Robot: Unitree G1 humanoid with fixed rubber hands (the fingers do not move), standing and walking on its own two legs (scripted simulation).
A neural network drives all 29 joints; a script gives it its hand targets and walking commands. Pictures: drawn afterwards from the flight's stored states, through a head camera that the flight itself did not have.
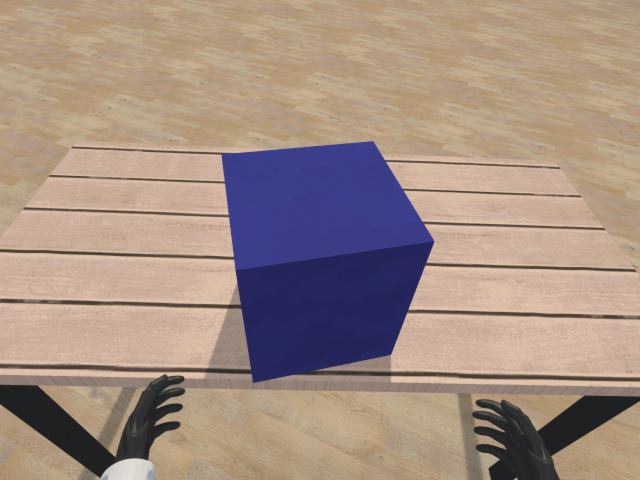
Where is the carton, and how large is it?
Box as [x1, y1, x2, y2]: [221, 141, 434, 382]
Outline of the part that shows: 372,141 221,154 235,269 253,382 373,358 391,353 434,241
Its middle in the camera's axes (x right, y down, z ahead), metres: -0.01 +0.03 +0.55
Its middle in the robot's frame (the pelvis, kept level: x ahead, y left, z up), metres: +0.39 +0.02 +0.06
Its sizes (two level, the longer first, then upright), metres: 0.210 0.200 0.250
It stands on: a table, 0.72 m high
